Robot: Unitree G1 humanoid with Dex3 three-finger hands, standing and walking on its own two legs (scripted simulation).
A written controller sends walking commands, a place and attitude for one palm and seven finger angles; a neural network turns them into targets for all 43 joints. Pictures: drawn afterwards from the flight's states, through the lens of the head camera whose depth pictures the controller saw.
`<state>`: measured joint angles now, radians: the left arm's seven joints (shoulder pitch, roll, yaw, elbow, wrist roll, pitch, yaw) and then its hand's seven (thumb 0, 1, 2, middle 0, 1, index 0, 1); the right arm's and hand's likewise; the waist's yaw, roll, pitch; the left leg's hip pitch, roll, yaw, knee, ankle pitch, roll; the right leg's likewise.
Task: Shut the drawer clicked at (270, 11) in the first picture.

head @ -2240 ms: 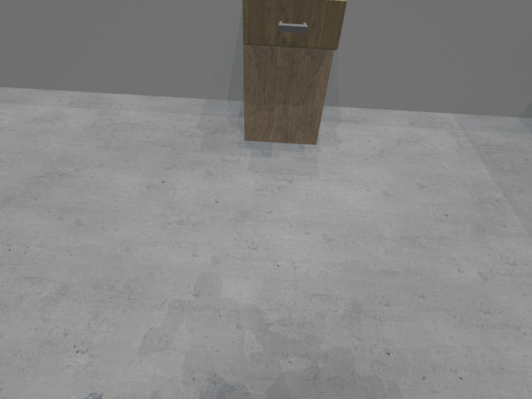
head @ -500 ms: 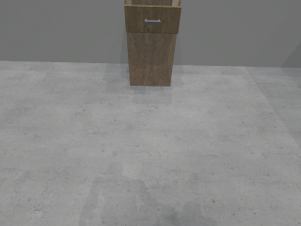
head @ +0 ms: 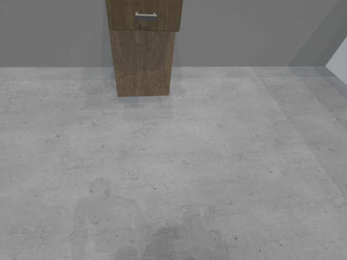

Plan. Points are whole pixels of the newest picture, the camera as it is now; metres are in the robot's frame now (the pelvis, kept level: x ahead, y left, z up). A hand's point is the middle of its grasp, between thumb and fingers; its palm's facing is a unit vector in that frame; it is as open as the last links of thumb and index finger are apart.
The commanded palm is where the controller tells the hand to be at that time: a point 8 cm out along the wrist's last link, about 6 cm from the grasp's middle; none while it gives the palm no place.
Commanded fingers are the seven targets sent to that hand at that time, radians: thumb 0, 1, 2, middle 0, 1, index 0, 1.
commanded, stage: walk to a spot facing it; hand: left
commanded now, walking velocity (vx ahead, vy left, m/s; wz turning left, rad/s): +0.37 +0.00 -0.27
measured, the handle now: (145, 15) +1.26 +0.25 +0.02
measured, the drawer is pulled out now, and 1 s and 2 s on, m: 0.23 0.23 0.23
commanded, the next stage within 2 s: turn to face it in 1.22 s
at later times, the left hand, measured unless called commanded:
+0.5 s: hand (143, 181) +0.38 +0.11 -0.17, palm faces -0.18 -0.97 -0.15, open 7.4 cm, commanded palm none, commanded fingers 0.00 0.90 0.90 -0.20 -0.30 -0.20 -0.30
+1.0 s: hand (133, 158) +0.47 +0.17 -0.17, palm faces -0.12 -0.98 -0.14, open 7.4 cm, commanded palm none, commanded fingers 0.00 0.90 0.90 -0.20 -0.30 -0.20 -0.30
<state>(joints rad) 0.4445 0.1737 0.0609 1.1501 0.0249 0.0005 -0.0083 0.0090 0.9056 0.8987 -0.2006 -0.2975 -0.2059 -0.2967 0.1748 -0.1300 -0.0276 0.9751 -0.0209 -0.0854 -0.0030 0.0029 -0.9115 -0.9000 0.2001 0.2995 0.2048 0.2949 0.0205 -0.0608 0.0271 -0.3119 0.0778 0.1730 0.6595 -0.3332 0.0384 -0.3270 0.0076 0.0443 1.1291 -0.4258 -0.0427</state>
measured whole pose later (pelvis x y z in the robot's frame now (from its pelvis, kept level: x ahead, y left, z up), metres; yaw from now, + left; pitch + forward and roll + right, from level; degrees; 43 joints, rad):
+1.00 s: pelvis +0.46 -0.01 +0.01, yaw -12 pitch -2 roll -1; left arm 0.34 0.19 0.07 1.12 0.02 -0.01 -0.02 0.01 0.91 0.90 -0.20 -0.30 -0.20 -0.30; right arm 0.21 -0.16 -0.04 1.01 -0.03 -0.08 -0.01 0.00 -0.92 -0.90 0.20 0.30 0.20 0.29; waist 0.02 -0.04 0.03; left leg -0.25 0.09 0.22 0.54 -0.25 0.03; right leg -0.42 -0.05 -0.05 1.20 -0.35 -0.03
